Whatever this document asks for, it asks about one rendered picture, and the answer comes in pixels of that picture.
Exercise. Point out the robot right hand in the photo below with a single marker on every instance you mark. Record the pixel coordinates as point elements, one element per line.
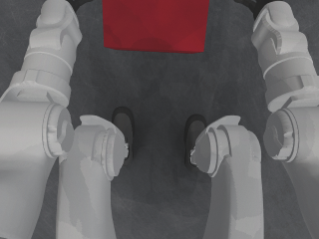
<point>255,7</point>

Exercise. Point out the robot right forearm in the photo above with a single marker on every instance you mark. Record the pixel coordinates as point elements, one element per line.
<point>287,67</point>

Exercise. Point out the robot left hand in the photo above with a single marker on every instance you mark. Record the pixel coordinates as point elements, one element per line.
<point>77,3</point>

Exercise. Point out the left robot shin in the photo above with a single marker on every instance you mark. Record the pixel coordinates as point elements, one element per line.
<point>95,120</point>

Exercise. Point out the carton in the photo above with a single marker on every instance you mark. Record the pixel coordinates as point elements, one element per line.
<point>166,26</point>

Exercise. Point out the right robot upper arm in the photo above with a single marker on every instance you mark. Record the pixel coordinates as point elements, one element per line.
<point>292,136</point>

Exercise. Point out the left robot upper arm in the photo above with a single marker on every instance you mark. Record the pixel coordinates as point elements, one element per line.
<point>32,136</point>

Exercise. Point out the robot right foot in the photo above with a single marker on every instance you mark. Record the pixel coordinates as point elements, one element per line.
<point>194,126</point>

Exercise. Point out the robot left forearm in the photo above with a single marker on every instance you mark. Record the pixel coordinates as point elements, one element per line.
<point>49,60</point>

